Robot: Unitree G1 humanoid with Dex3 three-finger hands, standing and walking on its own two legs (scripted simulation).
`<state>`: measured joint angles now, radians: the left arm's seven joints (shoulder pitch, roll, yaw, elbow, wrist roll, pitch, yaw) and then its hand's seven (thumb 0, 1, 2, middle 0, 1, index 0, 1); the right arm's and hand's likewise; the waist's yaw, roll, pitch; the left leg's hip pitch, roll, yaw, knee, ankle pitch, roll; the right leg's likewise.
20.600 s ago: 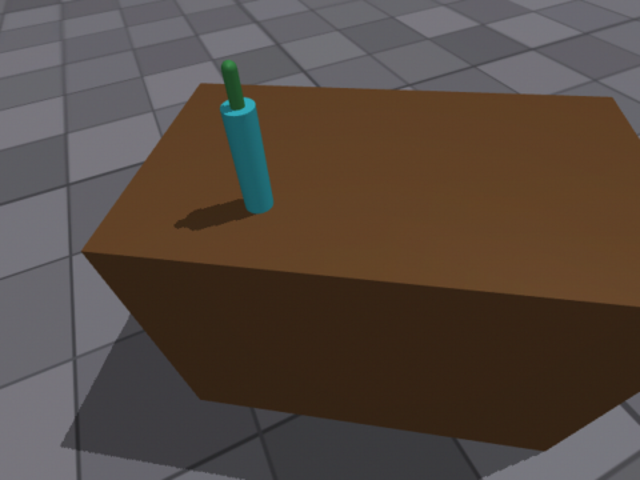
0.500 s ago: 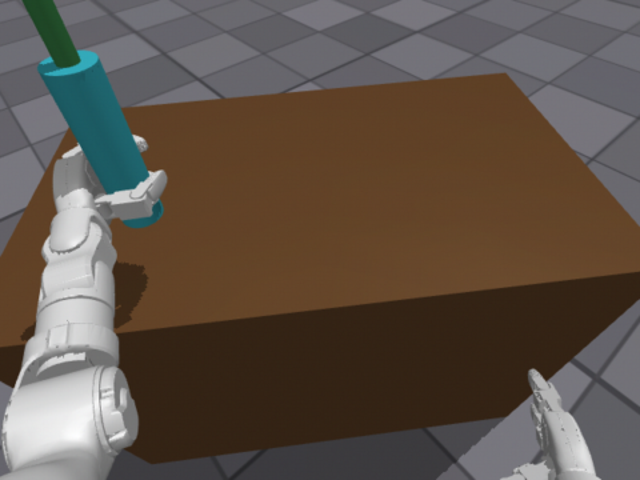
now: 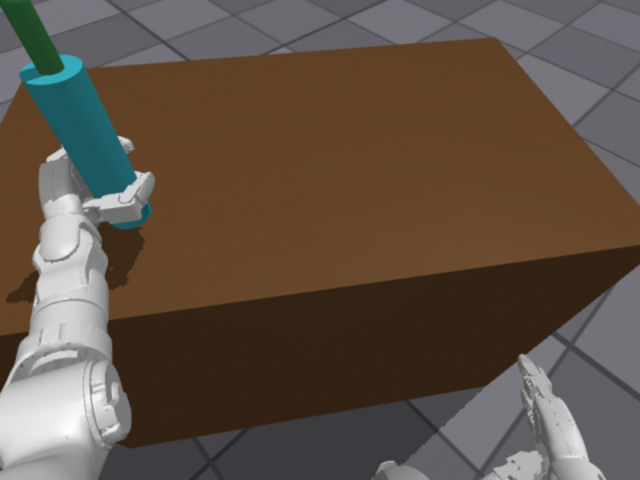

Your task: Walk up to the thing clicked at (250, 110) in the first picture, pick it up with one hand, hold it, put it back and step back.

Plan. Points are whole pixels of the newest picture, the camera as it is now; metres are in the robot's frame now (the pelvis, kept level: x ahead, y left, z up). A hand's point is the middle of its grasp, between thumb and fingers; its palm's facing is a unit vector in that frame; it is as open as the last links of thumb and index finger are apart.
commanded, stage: lower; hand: left
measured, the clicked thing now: (84, 129) +0.48 +0.22 +0.20
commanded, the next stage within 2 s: loosen in 0.60 s
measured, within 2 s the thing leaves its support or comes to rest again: rests again in 0.66 s
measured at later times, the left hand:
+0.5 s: hand (134, 198) +0.48 +0.21 +0.08, palm faces +0.19 -0.98 +0.01, open 7.5 cm
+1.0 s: hand (138, 202) +0.48 +0.21 +0.08, palm faces +0.20 -0.98 +0.01, open 9.1 cm
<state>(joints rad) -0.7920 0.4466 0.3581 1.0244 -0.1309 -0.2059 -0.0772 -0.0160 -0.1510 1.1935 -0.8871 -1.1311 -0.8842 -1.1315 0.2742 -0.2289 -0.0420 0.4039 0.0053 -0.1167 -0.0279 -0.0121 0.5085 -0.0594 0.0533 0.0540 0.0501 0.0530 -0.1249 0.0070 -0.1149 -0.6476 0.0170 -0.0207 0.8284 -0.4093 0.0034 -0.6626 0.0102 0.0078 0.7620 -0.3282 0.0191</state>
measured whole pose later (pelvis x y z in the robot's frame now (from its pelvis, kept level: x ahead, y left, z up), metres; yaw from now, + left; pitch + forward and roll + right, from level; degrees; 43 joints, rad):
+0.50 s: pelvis +0.01 +0.00 -0.01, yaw +0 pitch +15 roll -2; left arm -0.73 0.41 0.36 0.95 -0.12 -0.24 -0.06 -0.02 -0.15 1.19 -0.89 -1.13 -0.89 -1.13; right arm 0.35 -0.23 -0.04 0.25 0.00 -0.06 0.01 -0.01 0.51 -0.06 0.05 0.05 0.05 0.05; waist -0.12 0.01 -0.12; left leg -0.72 0.02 -0.02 0.92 -0.46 0.01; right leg -0.74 0.01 0.01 0.85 -0.38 0.02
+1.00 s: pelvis +0.00 +0.00 -0.02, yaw +0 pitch +16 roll -2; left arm -0.75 0.42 0.37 0.99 -0.12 -0.29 -0.05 -0.01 -0.19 0.72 -0.87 -0.84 -0.87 -0.84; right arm 0.36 -0.24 -0.04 0.17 -0.01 -0.03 0.01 -0.01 0.50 -0.05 0.06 0.05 0.05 0.05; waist -0.14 0.01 -0.12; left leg -0.77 0.02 -0.03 0.96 -0.47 0.00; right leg -0.78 0.01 0.00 0.89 -0.39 0.02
